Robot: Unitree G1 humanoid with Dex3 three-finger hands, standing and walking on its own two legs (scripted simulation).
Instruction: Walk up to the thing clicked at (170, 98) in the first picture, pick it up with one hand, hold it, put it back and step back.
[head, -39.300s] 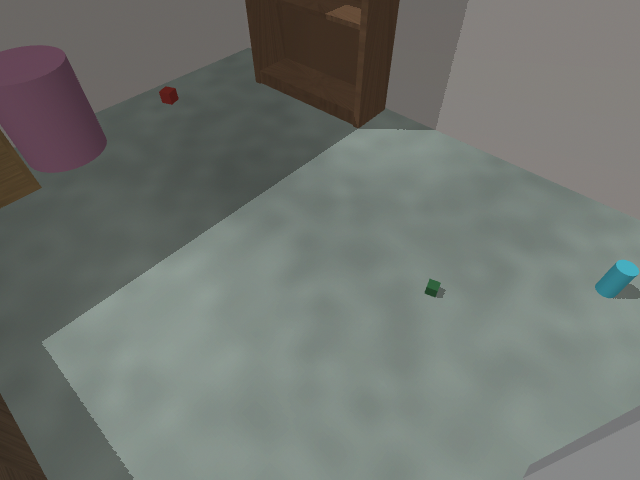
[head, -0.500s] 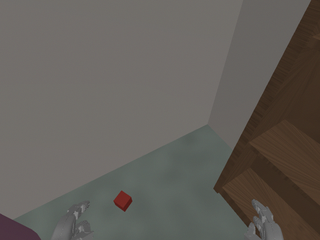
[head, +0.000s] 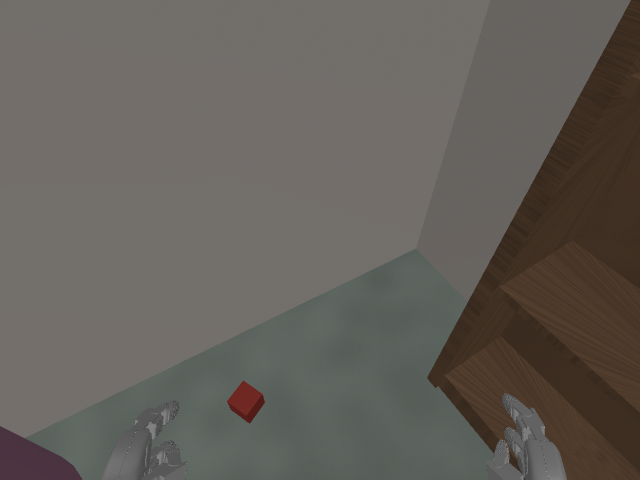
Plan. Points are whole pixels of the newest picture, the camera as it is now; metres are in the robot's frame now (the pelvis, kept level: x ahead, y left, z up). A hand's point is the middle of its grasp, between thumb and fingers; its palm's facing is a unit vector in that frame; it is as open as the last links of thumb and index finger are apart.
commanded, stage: home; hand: left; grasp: from above
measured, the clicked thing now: (246, 402) +0.46 +0.22 -0.68
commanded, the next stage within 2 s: stand in 0.66 s
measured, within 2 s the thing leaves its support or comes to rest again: neither
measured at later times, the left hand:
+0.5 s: hand (181, 468) +0.16 +0.18 -0.05, palm faces +0.04 -0.98 -0.20, open 7.4 cm
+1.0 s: hand out of the picture +0.13 +0.23 -0.10, palm faces +0.02 -0.94 -0.33, open 7.4 cm
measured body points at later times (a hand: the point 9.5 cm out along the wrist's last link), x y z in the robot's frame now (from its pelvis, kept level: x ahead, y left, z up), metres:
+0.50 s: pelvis +0.00 +0.00 +0.00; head +0.02 +0.01 +0.45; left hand +0.16 +0.23 -0.03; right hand +0.16 -0.24 -0.06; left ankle +0.01 +0.13 -0.68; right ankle +0.00 -0.13 -0.68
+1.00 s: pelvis -0.01 +0.00 +0.03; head +0.02 +0.01 +0.48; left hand +0.12 +0.28 -0.07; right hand +0.12 -0.27 -0.09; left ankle +0.01 +0.13 -0.68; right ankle -0.01 -0.13 -0.68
